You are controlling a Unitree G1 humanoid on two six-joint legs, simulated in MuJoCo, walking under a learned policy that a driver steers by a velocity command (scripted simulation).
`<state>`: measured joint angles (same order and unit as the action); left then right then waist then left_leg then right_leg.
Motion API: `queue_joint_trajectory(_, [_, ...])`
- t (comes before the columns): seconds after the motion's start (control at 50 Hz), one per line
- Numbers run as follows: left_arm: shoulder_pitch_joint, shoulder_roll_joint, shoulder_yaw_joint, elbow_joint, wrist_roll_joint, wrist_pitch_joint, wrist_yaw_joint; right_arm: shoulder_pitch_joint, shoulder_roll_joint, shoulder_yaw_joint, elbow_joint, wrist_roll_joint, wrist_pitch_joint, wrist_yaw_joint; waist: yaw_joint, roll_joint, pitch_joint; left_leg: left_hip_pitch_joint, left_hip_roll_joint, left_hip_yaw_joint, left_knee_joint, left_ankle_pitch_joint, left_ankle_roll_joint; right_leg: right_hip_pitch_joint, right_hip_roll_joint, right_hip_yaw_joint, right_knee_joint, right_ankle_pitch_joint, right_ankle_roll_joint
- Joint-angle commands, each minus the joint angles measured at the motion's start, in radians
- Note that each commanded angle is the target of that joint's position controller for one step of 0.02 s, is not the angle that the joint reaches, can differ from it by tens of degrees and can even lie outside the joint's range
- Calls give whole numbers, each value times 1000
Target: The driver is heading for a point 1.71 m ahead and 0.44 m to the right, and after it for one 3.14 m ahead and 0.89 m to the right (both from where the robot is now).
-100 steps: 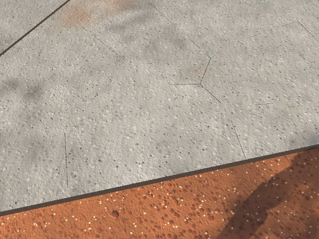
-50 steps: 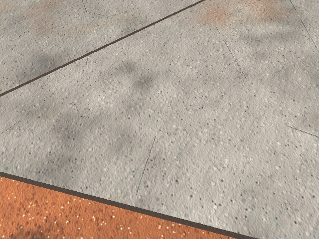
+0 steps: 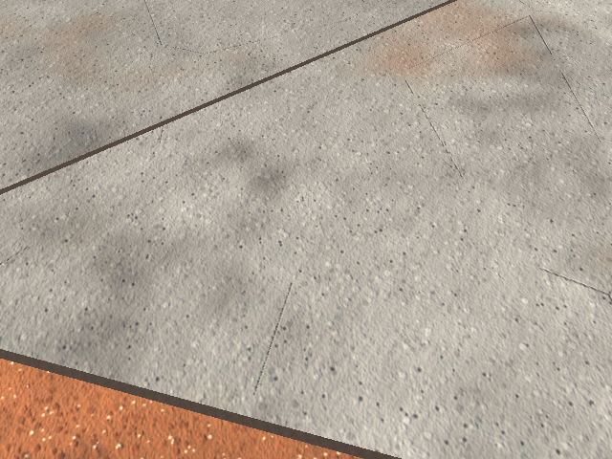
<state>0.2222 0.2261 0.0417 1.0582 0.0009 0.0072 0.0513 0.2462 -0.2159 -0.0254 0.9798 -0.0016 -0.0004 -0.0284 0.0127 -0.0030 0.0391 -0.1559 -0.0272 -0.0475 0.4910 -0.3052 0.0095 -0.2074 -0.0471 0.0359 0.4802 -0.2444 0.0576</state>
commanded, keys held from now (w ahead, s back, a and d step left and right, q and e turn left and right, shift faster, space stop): no key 0.22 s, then w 0.78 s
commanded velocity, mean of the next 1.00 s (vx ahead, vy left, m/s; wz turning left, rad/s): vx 0.28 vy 0.00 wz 0.00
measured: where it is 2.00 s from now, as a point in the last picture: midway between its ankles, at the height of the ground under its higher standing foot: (360, 323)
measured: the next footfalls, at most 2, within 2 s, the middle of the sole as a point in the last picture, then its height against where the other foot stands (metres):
left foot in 0.92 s outside the picture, level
right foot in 1.48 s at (389, 371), level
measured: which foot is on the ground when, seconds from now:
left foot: down 0.00-0.46, up 0.48-0.90, down 0.92-1.00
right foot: down 0.00-0.94, up 0.96-1.00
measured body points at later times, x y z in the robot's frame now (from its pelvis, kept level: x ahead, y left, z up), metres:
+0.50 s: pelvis +0.04 -0.04 -0.01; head +0.05 -0.05 +0.44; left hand +0.04 +0.22 -0.15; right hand +0.04 -0.30 -0.16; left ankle -0.03 +0.11 -0.72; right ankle +0.02 -0.13 -0.74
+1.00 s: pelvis +0.29 +0.00 -0.02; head +0.33 +0.01 +0.43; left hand +0.23 +0.26 -0.16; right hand +0.49 -0.24 -0.12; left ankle +0.39 +0.09 -0.74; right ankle +0.08 -0.13 -0.65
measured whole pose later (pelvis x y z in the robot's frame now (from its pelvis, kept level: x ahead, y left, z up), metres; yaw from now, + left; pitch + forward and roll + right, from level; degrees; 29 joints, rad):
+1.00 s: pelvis +0.29 +0.00 -0.02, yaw -1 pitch +1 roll +0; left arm 0.44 0.23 0.03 1.06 -0.02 -0.08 0.01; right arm 0.01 -0.24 -0.05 0.87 0.02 -0.10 0.04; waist 0.04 -0.01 0.06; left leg -0.46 -0.03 0.07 0.58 -0.15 0.07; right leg -0.14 -0.01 0.05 1.05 -0.46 -0.02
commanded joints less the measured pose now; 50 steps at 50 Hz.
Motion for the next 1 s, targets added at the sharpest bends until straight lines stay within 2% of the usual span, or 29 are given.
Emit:
queue_joint_trajectory(0.02, [33, 103, 16, -11, 0, -6, 4, 32, -102, -17, -15, 1, -8, -4, 0, 6, 3, -72, 35, -23, -104, 185, 13, 39, 10, -19, -53, 147, -16])
queue_joint_trajectory(0.22, [57, 85, 7, 24, -1, -4, 4, 59, -90, -8, 32, 2, -7, -6, -3, 5, 15, -78, 30, -14, -108, 165, 10, 29, 16, -23, -55, 133, -20])
queue_joint_trajectory(0.26, [77, 68, 3, 39, -7, -1, 6, 83, -98, -11, 47, 8, -2, -11, -9, 27, 6, -84, 18, -16, -131, -130, 30, 11, 60, -71, -14, -95, -29])
queue_joint_trajectory(0.3, [51, 69, 4, 20, -11, -10, 6, 94, -147, -26, 38, 19, -2, -15, -26, 88, 82, -143, 83, -120, -197, -469, 91, -108, 91, -103, 87, -304, -50])
queue_joint_trajectory(0.32, [26, 52, 0, 3, -11, -24, 1, 123, -171, -34, 39, 24, -10, -13, -42, 141, 110, -138, 158, -227, -253, -556, 133, -173, 92, -114, 168, -281, -56])
queue_joint_trajectory(0.34, [16, 29, -6, -10, -13, -42, -9, 139, -201, -46, 40, 29, -20, -11, -49, 200, 125, -142, 245, -351, -305, -588, 184, -203, 73, -101, 268, -221, -65])
queue_joint_trajectory(0.38, [19, 34, -5, -23, -28, -75, -30, 100, -191, -47, 25, 30, -38, -8, -25, 202, 162, -165, 315, -435, -335, -519, 228, -236, 18, -49, 322, -227, -107])
queue_joint_trajectory(0.4, [46, 31, -5, -21, -34, -88, -38, 58, -177, -44, 10, 35, -43, -4, 5, 188, 164, -172, 300, -389, -308, -456, 208, -193, 8, -49, 231, -240, -129])
queue_joint_trajectory(0.42, [125, 29, -1, 8, -35, -98, -43, -2, -168, -41, -8, 44, -41, -1, 56, 160, 147, -230, 245, -294, -258, -384, 166, -39, 22, -74, 64, -172, -145])
queue_joint_trajectory(0.44, [209, 42, 9, 49, -26, -101, -45, -30, -154, -38, -22, 44, -41, 1, 84, 105, 120, -290, 167, -193, -158, -274, 128, 117, 59, -86, -21, -70, -131])
queue_joint_trajectory(0.46, [325, 90, 26, 81, -16, -101, -45, -42, -106, -24, -34, 33, -48, 5, 114, -47, 57, -371, 79, -63, 97, -135, 77, 262, -48, 94, -102, -100, -144])
queue_joint_trajectory(0.48, [448, 222, 55, 89, -20, -107, -55, -46, -61, -14, -71, 27, -65, 1, 134, -310, 1, -541, -37, 68, 408, -172, 21, 376, -269, 511, -283, -247, -264])
queue_joint_trajectory(0.5, [414, 192, 37, 81, 0, -121, -62, -47, -86, -21, -80, 45, -81, 2, 98, -258, 25, -620, -10, -27, 614, -252, 33, 322, -362, 719, -348, -349, -334])
queue_joint_trajectory(0.52, [318, 134, 20, 49, -4, -130, -61, -42, -98, -24, -77, 57, -93, 11, 55, -151, 103, -682, 51, -57, 705, -169, 56, 282, -347, 629, -340, -337, -318])
queue_joint_trajectory(0.54, [262, 106, 12, 25, -8, -134, -64, -31, -97, -24, -62, 53, -102, 19, 36, -108, 110, -688, 88, -45, 708, -67, 72, 267, -291, 496, -339, -280, -280])
queue_joint_trajectory(0.58, [234, 73, -3, 9, -8, -128, -69, -68, -129, -43, -63, 32, -111, 26, 28, -85, 99, -662, 131, -13, 613, 68, 74, 270, -214, 300, -348, -32, -221])
queue_joint_trajectory(0.6, [261, 51, -11, 14, -3, -120, -66, -78, -122, -45, -63, 28, -110, 34, 34, -98, 80, -632, 135, 9, 576, 101, 65, 276, -182, 228, -346, 80, -208])
queue_joint_trajectory(0.64, [310, 63, -13, 20, 1, -109, -54, -115, -82, -39, -74, 26, -100, 44, 41, -97, 61, -627, 128, 47, 507, 144, 38, 288, -162, 150, -342, 249, -216])
queue_joint_trajectory(0.7, [306, 104, -9, 1, 6, -97, -36, -262, -44, -21, -133, 25, -95, 49, 60, -76, 90, -584, 106, 77, 293, 235, 5, 212, -148, 88, -373, 286, -224])
queue_joint_trajectory(0.8, [342, 131, 5, 7, -12, -96, -27, -397, -66, -11, -190, 35, -96, 67, 66, -96, 134, -478, 74, 91, 93, 332, 23, 195, -179, 45, -403, 293, -229])
queue_joint_trajectory(0.84, [329, 140, 14, 6, -17, -91, -26, -403, -88, -16, -204, 35, -103, 76, 39, -94, 121, -453, 68, 83, 51, 308, 52, 265, -205, 29, -360, 396, -214])
queue_joint_trajectory(0.86, [313, 150, 19, 0, -15, -87, -26, -373, -109, -25, -202, 34, -106, 78, 11, -102, 88, -396, 50, 90, 41, 285, 69, 295, -211, 18, -307, 540, -203])
queue_joint_trajectory(0.88, [298, 165, 25, -7, -11, -81, -27, -311, -136, -39, -189, 33, -107, 76, -29, -124, 30, -298, 20, 110, 51, 259, 86, 315, -213, 6, -222, 738, -192])
queue_joint_trajectory(0.9, [279, 166, 26, -14, -4, -72, -27, -168, -172, -61, -148, 35, -105, 71, -103, -134, -61, -122, -13, 129, 57, 245, 111, 297, -188, -21, -58, 894, -173])
queue_joint_trajectory(0.92, [261, 158, 21, -30, 3, -67, -29, 10, -214, -84, -96, 38, -99, 61, -184, -124, -166, 138, 17, 91, 64, 245, 145, 167, -147, -40, 162, 854, -142])
queue_joint_trajectory(0.94, [339, 65, -6, -54, 12, -77, -40, 171, -303, -106, -65, 12, -93, 51, -171, 66, -332, 534, 275, -286, 52, 95, 268, -196, -26, -67, 545, 446, -92])
queue_joint_trajectory(0.96, [380, -16, -30, -40, -8, -105, -48, 201, -277, -93, -48, 14, -88, 56, -143, 256, -466, 633, 437, -727, -173, -98, 365, -386, 117, 33, 831, -284, -67])
queue_joint_trajectory(0.98, [282, 83, -3, -71, -38, -132, -52, 106, -207, -69, -51, 21, -94, 61, -136, 192, -306, 500, 388, -671, -231, -145, 309, -489, 54, 111, 927, -271, -97])
queue_joint_trajectory(1.0, [183, 126, 8, -106, -58, -145, -51, 9, -164, -57, -72, 19, -99, 60, -105, 133, -167, 330, 359, -502, -246, -64, 270, -513, 2, 73, 919, -192, -116])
